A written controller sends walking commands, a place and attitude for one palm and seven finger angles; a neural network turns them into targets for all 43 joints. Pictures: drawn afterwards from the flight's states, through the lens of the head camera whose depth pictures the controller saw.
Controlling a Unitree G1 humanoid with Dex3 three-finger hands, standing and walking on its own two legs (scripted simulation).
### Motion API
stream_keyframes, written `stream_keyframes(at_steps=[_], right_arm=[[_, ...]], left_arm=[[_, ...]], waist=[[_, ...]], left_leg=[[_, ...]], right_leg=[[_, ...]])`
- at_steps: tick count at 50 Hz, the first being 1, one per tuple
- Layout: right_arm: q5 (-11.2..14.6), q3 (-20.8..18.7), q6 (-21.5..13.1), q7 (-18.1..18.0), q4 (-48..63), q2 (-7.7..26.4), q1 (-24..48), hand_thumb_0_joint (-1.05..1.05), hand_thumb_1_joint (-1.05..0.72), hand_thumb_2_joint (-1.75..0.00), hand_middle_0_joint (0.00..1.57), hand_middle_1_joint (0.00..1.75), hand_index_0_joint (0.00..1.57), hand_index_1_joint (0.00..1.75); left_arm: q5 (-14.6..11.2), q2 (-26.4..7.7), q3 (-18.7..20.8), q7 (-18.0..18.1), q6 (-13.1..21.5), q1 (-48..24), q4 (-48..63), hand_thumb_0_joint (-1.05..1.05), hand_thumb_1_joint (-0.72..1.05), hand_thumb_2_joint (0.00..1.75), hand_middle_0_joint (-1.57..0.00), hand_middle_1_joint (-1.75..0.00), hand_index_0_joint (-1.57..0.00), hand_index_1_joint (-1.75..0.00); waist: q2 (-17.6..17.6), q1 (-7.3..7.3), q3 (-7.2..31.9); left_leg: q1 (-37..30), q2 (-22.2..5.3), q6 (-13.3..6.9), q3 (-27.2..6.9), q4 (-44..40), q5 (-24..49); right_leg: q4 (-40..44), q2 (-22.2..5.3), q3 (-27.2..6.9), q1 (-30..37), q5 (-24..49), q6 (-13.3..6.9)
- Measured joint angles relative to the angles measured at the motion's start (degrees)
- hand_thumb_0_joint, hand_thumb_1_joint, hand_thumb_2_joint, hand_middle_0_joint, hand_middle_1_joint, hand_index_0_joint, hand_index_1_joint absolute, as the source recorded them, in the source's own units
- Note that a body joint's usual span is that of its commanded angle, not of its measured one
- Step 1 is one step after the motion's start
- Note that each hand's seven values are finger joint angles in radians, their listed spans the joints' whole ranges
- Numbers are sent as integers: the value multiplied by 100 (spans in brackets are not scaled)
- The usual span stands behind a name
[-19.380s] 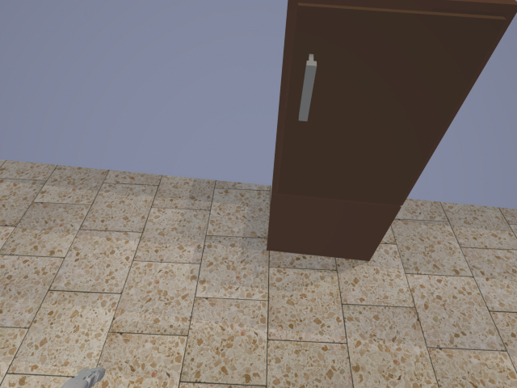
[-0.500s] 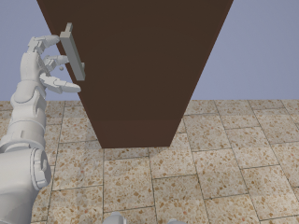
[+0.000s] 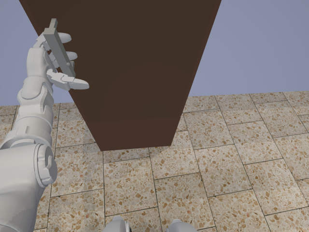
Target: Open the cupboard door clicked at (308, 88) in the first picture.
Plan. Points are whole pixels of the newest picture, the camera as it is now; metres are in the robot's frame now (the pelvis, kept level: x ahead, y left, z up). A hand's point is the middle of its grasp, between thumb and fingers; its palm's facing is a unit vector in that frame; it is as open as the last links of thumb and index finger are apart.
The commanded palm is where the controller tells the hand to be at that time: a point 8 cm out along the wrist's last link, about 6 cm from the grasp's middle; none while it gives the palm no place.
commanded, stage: slide the fingers in behind the handle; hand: left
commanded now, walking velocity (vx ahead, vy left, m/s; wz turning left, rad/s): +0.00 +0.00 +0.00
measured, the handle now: (62, 51) +0.55 +0.20 +0.12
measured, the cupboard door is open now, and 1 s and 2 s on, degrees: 0 0 25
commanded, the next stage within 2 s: close the thumb around the handle in 0.26 s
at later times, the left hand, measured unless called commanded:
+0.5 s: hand (71, 64) +0.51 +0.17 +0.12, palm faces +0.03 -1.00 -0.02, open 13.4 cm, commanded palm +0.48 +0.22 +0.12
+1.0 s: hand (71, 64) +0.51 +0.18 +0.12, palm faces +0.03 -1.00 -0.01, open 5.6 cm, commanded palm +0.48 +0.22 +0.12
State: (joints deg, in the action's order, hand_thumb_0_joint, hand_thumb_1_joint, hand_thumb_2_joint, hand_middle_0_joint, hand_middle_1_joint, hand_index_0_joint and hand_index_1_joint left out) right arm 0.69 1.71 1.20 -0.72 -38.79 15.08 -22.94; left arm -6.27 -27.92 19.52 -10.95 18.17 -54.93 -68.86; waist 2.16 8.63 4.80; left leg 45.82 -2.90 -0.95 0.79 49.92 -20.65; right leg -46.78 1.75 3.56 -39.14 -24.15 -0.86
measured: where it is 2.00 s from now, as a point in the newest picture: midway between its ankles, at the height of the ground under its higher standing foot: outside the picture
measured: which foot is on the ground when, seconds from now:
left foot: down 0.00-1.00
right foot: down 0.00-1.00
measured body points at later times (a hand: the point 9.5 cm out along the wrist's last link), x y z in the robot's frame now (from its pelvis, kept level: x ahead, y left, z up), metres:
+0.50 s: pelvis +0.01 +0.00 +0.00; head +0.09 +0.01 +0.44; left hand +0.50 +0.23 +0.12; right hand +0.01 -0.27 -0.12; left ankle +0.03 +0.11 -0.70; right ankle -0.02 -0.11 -0.70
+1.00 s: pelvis +0.01 +0.00 +0.00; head +0.10 +0.01 +0.45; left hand +0.50 +0.23 +0.12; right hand +0.02 -0.27 -0.11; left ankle +0.03 +0.11 -0.70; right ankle -0.02 -0.11 -0.70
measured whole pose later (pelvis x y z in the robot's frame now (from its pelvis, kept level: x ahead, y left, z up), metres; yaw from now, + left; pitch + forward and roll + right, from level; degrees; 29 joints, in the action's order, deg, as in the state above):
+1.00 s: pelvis +0.01 +0.00 +0.00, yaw -1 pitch +16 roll -2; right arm 0.7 0.5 2.9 -0.6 -37.7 15.4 -23.1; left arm -6.6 -25.5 20.4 -10.7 17.5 -49.3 -63.3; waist 2.3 8.1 6.1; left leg 43.1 -3.2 -0.9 1.8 48.7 -21.6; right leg -45.3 2.0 2.4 -36.8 -24.5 -0.8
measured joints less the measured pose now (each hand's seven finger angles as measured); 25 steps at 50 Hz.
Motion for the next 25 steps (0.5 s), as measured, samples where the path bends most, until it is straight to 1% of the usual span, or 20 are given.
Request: stream_keyframes(at_steps=[4,8,15,20,25], right_arm=[[0,-24,11,-31,-47,47,-99,1,-90,-90,20,30,21,30],[-12,-71,17,-29,-60,89,-176,1,-90,-90,20,30,21,30],[-15,-115,41,9,-58,97,-181,1,-91,-90,20,30,21,30],[-5,-84,56,9,1,51,-90,1,-91,-90,20,30,21,30],[-3,-72,58,22,78,6,-25,1,-91,-90,20,30,21,30]], left_arm=[[-2,-101,35,-95,-36,-64,-59,-1,-50,30,-32,-123,-34,-124],[-28,-109,38,-79,-47,-6,16,-1,-50,30,-33,-123,-35,-124],[-32,60,-30,-25,-36,173,214,-1,-50,30,-31,-122,-32,-122],[0,90,95,30,-38,230,200,-1,-50,30,-31,-121,-32,-122],[34,126,75,67,-18,324,289,-1,-43,33,-31,-121,-32,-122]], waist=[[1,31,5],[8,40,26],[23,29,75],[11,40,89],[24,8,103]], left_leg=[[57,-15,14,-27,4,16],[76,-27,23,-27,-2,20],[10,-38,25,-10,-23,-1],[-70,-42,20,27,-50,-18],[-124,-40,18,53,-70,-31]], right_leg=[[11,19,23,-45,18,-15],[24,32,20,-64,29,-24],[57,43,-1,-2,24,-24],[68,45,-39,56,13,-19],[79,41,-66,97,3,-15]])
